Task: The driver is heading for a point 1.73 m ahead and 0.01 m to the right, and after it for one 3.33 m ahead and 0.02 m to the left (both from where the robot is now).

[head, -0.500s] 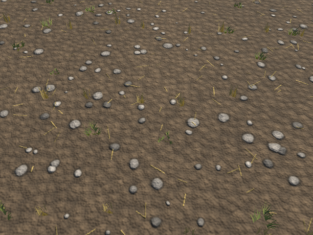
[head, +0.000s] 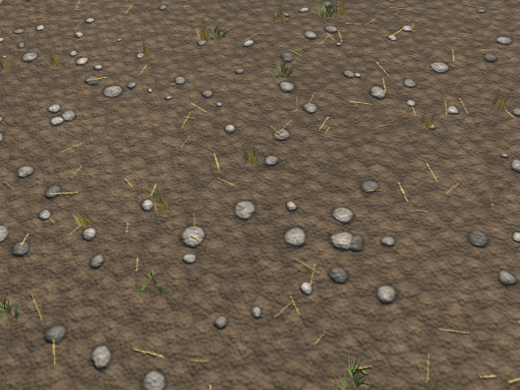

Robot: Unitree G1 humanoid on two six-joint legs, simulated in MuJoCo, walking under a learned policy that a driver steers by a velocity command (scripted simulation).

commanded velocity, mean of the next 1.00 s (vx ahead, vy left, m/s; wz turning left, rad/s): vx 0.05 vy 0.00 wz -0.19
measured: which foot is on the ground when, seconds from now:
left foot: up 0.00-0.32, down 0.34-1.00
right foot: down 0.00-0.36, up 0.38-0.62, down 0.64-1.00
